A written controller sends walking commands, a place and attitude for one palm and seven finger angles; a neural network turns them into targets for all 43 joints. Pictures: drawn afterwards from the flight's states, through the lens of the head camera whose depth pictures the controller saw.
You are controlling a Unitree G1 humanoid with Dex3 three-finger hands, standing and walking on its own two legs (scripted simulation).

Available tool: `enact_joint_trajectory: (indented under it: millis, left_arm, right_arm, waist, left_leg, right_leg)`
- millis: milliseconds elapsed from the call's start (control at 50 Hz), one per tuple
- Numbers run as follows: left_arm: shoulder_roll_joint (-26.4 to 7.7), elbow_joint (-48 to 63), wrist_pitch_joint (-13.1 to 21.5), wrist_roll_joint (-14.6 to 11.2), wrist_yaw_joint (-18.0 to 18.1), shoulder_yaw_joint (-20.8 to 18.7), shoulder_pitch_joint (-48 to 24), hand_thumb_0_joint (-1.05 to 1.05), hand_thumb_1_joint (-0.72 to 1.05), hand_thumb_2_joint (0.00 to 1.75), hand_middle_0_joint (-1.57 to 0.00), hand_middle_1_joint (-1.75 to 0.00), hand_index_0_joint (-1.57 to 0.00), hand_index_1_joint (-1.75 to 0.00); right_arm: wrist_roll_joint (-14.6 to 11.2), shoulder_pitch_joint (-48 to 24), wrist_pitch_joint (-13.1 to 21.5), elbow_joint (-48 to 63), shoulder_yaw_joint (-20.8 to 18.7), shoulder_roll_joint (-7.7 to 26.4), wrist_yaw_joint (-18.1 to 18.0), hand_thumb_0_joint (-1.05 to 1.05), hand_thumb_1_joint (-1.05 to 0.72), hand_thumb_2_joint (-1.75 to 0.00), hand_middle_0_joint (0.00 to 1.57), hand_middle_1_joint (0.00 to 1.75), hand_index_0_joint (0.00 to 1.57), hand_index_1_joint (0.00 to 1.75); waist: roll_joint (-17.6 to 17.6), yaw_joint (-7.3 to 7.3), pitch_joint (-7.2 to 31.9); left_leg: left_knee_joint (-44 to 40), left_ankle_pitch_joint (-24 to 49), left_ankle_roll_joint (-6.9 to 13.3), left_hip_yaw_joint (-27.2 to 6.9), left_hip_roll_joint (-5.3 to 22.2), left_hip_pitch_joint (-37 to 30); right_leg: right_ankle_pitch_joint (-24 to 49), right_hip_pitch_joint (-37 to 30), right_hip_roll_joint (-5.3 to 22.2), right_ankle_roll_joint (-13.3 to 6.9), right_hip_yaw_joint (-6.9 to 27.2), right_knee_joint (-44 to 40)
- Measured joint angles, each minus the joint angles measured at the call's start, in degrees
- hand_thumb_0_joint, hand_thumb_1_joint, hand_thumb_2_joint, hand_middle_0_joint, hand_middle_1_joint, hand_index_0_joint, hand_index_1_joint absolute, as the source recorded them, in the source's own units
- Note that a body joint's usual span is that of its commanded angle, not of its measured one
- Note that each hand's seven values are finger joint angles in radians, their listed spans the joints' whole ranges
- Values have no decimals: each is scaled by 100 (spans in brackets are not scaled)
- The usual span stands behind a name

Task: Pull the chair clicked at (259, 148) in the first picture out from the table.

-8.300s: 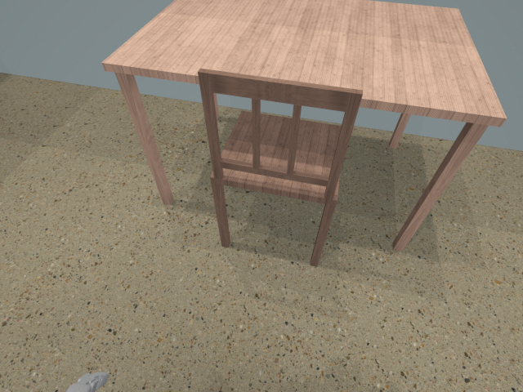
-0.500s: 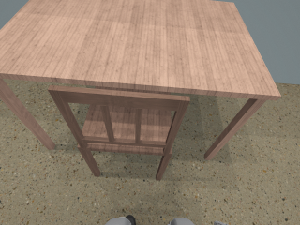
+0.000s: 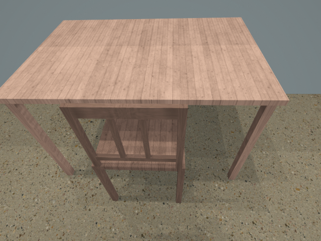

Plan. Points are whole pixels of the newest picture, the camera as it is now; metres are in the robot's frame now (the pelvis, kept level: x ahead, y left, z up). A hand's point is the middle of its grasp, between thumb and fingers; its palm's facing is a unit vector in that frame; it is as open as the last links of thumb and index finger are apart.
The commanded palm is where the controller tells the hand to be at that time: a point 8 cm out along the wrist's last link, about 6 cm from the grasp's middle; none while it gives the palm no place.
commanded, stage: look again from close up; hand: left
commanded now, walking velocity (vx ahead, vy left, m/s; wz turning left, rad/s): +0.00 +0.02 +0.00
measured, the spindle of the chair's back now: (117, 138) +0.48 +0.21 -0.12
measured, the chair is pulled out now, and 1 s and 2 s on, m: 0.00 0.00 0.00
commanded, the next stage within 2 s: shuffle to correct the standing spot in 1.88 s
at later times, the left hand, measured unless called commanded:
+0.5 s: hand out of the picture +0.10 +0.29 -0.19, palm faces +0.03 -0.96 -0.28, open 7.3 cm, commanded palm none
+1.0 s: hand out of the picture +0.01 +0.26 -0.19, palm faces -0.03 -0.98 -0.21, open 7.3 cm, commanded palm none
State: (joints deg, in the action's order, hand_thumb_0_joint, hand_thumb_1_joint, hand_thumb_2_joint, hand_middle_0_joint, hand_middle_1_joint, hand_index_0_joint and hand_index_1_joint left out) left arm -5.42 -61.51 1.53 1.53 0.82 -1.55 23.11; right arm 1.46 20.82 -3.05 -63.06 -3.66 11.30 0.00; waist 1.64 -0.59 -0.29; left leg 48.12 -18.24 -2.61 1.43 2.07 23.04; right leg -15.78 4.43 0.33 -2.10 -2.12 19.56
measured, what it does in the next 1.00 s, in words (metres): steps on the spot: left foot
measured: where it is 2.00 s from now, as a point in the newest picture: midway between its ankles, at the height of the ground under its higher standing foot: outside the picture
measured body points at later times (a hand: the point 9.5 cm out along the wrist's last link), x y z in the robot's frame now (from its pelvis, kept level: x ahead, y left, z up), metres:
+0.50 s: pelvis +0.03 +0.09 -0.02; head +0.07 +0.09 +0.43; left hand +0.09 +0.34 -0.17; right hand +0.12 -0.14 -0.17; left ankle +0.01 +0.15 -0.75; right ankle -0.03 -0.07 -0.74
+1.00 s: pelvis +0.01 +0.09 -0.01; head +0.03 +0.09 +0.44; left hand +0.02 +0.32 -0.17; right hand +0.00 -0.14 -0.17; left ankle +0.01 +0.15 -0.75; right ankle -0.03 -0.07 -0.75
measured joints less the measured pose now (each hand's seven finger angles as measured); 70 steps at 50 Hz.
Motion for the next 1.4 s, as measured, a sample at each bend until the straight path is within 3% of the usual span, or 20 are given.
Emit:
enact_joint_trajectory:
  millis: [60,100,120,160,260,400,520,560,600,720,880,1400]
  left_arm:
    - [28,-80,-7,30,-2,-9,21,0,90,90,-20,-30,-21,-30]
    - [21,-159,-29,14,4,-13,23,0,90,90,-20,-30,-21,-30]
    - [17,-159,-37,-22,16,67,20,0,90,90,-20,-30,-21,-30]
    - [-17,-126,-29,-28,48,128,-48,0,90,90,-20,-30,-21,-30]
    - [-217,-18,33,-10,187,76,-243,1,90,90,-20,-30,-21,-30]
    - [-507,344,-99,-25,280,26,-725,1,91,90,-20,-30,-20,-30]
    - [-683,633,-157,-46,256,9,-1151,0,91,90,-19,-30,-20,-30]
    - [-662,678,-126,-47,243,15,-1165,0,91,90,-19,-30,-20,-30]
    - [-658,701,-108,-48,236,24,-1141,0,91,90,-19,-30,-20,-30]
    - [-639,675,-229,-57,235,74,-1107,0,91,90,-19,-30,-20,-30]
    - [-508,354,-299,-53,158,153,-894,0,91,90,-20,-30,-20,-30]
    - [-198,-242,-112,-45,161,183,-579,0,91,90,-20,-30,-20,-30]
  right_arm:
    - [-40,-215,56,16,60,-84,-39,1,-91,-90,20,30,20,30]
    - [-65,-381,162,55,116,-136,-71,1,-91,-90,20,30,20,30]
    - [-52,-448,187,161,158,-114,-66,1,-91,-90,20,30,20,30]
    - [-1,-608,251,345,108,-106,-71,1,-91,-90,20,30,20,30]
    - [-15,-996,365,566,143,-132,-80,1,-93,-89,20,30,20,30]
    - [-33,-1179,405,727,229,-217,-157,0,-92,-89,20,30,20,30]
    - [-34,-1147,363,753,295,-249,-164,0,-91,-89,20,30,20,30]
    - [-59,-1092,321,686,273,-198,-165,0,-91,-89,20,30,20,30]
    - [-60,-1050,285,634,248,-141,-159,0,-92,-89,21,30,20,30]
    - [-51,-808,268,466,259,-34,-136,0,-92,-89,20,30,20,30]
    - [-76,-653,226,241,312,-48,-98,0,-91,-89,20,30,20,30]
    - [-133,-719,269,-165,308,-232,-104,1,-92,-89,20,30,20,30]
  waist:
    - [-106,-113,-60]
    - [-154,-152,-93]
    - [-63,-118,-125]
    - [60,-50,-170]
    - [-85,-81,-196]
    - [-104,-80,-170]
    - [-172,-44,-327]
    - [-76,-18,-286]
    - [-50,42,-267]
    - [-162,83,-305]
    - [-238,82,-391]
    - [-156,33,-409]
  left_leg:
    - [-815,-190,25,79,-55,-373]
    - [-1664,213,64,123,-105,-754]
    - [-1847,421,176,-8,-104,-867]
    - [-1640,110,276,-150,-92,-760]
    - [-1243,-212,404,-29,-247,-638]
    - [-1239,-347,652,79,-393,-829]
    - [-1446,-222,750,306,-585,-934]
    - [-1464,-218,760,337,-566,-924]
    - [-1524,-188,763,361,-570,-952]
    - [-1754,-25,809,399,-640,-1140]
    - [-2060,222,779,455,-614,-1260]
    - [-2358,583,582,344,-439,-1233]
  right_leg:
    - [-153,61,122,76,45,218]
    - [-318,121,172,153,66,464]
    - [-421,149,121,193,4,603]
    - [-642,293,82,266,-107,919]
    - [-775,329,259,436,-3,1071]
    - [-650,491,396,240,80,1677]
    - [-774,626,442,252,180,1502]
    - [-717,553,436,489,208,1274]
    - [-626,538,441,603,235,1208]
    - [-543,474,505,476,244,1231]
    - [-340,383,480,575,293,937]
    - [-49,429,293,427,185,709]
